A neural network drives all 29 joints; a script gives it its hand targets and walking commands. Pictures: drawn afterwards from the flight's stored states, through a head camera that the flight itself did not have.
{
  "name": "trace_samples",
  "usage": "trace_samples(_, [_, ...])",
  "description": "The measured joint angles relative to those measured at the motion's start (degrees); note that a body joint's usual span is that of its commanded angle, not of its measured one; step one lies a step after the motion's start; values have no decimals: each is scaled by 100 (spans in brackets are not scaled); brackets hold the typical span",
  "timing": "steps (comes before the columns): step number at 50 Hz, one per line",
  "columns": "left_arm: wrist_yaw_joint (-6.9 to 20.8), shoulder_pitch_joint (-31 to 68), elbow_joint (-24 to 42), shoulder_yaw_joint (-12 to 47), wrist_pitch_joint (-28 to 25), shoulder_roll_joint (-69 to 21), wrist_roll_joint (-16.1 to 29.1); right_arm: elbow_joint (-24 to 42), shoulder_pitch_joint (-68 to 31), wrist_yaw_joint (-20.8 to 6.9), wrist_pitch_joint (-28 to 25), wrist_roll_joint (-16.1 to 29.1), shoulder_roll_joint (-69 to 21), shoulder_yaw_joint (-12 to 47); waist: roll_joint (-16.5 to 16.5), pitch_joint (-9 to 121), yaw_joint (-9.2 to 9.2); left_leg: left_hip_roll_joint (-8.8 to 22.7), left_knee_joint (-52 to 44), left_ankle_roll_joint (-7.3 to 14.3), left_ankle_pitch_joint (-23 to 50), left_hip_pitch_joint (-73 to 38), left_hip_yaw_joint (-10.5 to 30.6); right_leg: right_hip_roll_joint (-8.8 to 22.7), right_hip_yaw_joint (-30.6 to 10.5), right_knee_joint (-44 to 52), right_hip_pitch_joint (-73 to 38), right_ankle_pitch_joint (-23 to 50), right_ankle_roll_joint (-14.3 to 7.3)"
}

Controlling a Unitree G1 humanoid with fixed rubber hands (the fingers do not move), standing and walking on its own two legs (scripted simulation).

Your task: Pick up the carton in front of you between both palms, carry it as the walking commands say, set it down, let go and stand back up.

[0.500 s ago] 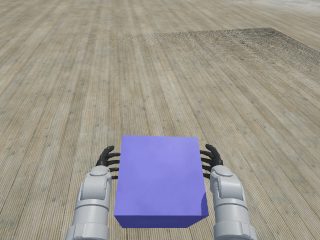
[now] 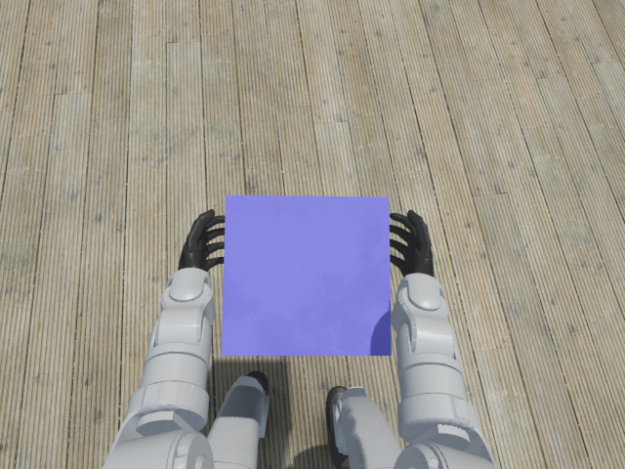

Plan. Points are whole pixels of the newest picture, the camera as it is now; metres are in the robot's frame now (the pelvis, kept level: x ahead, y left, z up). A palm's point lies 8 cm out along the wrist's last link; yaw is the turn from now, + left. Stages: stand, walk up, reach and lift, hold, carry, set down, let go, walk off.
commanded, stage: set down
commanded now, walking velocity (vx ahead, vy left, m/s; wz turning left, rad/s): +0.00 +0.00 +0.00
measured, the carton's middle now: (305, 274) +0.37 +0.01 -0.18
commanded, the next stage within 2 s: none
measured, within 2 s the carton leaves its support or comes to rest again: rests again in 1.92 s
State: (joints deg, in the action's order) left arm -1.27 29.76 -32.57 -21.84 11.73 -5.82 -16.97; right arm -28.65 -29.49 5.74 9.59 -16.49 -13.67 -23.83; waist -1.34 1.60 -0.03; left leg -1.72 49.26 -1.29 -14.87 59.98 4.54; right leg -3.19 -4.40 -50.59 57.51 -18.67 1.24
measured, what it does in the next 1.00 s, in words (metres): lowers itself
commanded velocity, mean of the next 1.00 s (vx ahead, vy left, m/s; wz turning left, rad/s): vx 0.00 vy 0.00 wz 0.00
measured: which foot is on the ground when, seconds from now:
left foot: down 0.00-1.00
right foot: down 0.00-1.00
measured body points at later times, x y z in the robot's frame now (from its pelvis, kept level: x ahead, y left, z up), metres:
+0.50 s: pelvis -0.03 +0.01 -0.14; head +0.20 +0.04 +0.24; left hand +0.42 +0.17 -0.24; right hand +0.41 -0.13 -0.22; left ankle +0.07 +0.13 -0.68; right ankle +0.04 -0.13 -0.68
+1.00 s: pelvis -0.05 +0.01 -0.26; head +0.26 +0.04 +0.07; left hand +0.45 +0.17 -0.40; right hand +0.43 -0.13 -0.38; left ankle +0.07 +0.13 -0.68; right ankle +0.04 -0.13 -0.68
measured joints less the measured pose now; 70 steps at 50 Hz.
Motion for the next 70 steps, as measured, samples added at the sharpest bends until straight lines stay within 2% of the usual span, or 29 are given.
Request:
trace_samples(6, [-44,311,89,19,8,128,221,232,-204,148,-69,326,-65,27,-63,691,-25,-17,958,-50,-263,1533,30,-117,-27,-953,1539,-249,25])
trace_samples(14, [-43,991,-329,-199,357,331,53,-12,-761,83,232,180,-56,-282,-46,1151,-94,-114,2131,-59,-604,2862,80,-178,11,-2097,2830,-612,85])
trace_samples(29, [-441,1883,-1114,168,297,728,333,-629,-1570,224,133,465,348,-413,-5,1299,-144,-288,3949,-29,-1063,4818,78,-314,-15,-3853,4708,-1116,281])
trace_samples(36, [-571,2330,-1367,386,194,962,579,-794,-1958,306,6,637,514,-394,-19,1074,-120,-342,4614,-45,-1180,5502,68,-402,-35,-4513,5377,-1253,362])
trace_samples(54, [-604,3560,-2148,889,-36,1626,1048,-1262,-2935,561,-240,983,879,-316,-126,177,-29,-455,6039,-189,-1307,6902,114,-609,32,-5963,6778,-1419,479])
trace_samples(62, [-645,4118,-2583,1254,-213,1982,1456,-1536,-3365,697,-366,1307,1113,-64,-188,-467,-17,-472,6662,-236,-1376,7259,106,-699,65,-6591,7138,-1499,536])
trace_samples(66, [-625,4262,-2698,1426,-290,2125,1684,-1659,-3531,788,-365,1499,1203,31,-188,-789,29,-367,6970,-203,-1512,7211,62,-805,56,-6855,7111,-1569,578])
trace_samples(70, [-561,4345,-2861,1423,-291,2026,1685,-1789,-3542,770,-339,1546,1298,94,-145,-747,69,-334,7127,-173,-1590,7264,6,-838,21,-7024,7178,-1640,607])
